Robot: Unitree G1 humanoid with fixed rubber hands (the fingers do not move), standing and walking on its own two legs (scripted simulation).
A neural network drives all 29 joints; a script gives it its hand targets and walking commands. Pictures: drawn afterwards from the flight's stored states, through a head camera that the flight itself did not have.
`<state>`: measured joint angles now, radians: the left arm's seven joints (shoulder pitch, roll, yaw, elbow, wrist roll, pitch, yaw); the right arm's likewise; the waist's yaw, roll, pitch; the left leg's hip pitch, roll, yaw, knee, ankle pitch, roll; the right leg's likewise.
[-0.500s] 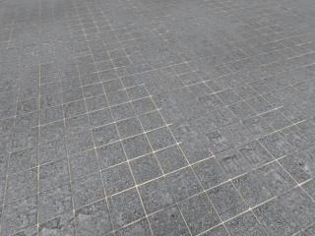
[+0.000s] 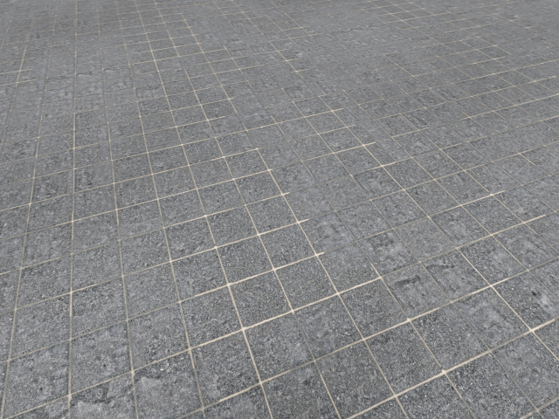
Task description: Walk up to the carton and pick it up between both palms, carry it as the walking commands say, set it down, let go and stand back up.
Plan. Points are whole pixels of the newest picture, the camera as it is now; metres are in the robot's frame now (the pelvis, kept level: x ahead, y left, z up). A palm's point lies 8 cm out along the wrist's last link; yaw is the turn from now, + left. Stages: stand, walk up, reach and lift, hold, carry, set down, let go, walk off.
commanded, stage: stand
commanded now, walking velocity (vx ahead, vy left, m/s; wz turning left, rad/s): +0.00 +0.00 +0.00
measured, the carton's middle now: out of the picture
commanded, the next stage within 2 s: walk up in 0.42 s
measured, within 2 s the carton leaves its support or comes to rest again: neither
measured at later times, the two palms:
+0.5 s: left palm out of the picture +0.09 +0.29 -0.12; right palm out of the picture +0.09 -0.29 -0.12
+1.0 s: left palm out of the picture +0.09 +0.26 -0.17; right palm out of the picture +0.01 -0.23 -0.15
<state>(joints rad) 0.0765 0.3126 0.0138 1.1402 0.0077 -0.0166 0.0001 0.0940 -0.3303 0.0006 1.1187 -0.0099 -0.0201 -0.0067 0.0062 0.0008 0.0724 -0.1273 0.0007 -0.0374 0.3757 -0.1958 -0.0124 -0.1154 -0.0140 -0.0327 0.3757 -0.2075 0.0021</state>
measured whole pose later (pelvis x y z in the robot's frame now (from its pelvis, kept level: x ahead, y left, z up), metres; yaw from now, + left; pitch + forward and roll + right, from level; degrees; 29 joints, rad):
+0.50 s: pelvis +0.01 +0.00 +0.00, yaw +0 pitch -3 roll +0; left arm 0.08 0.31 0.02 1.13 0.01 -0.01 0.00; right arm 0.09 -0.34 0.00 1.12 -0.01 -0.02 -0.01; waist 0.01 0.00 0.07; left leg -0.12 0.00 -0.04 0.36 -0.20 -0.01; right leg -0.10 -0.02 -0.04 0.36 -0.21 0.00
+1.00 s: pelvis -0.01 +0.03 -0.02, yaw -13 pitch +0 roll +0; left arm 0.16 0.21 0.06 0.97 0.04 0.08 0.01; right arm 0.14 -0.23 -0.02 0.93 -0.02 0.02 -0.03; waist 0.01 -0.02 0.16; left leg -0.28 0.02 0.12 0.63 -0.33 0.04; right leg -0.42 0.03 0.09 0.83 -0.49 0.05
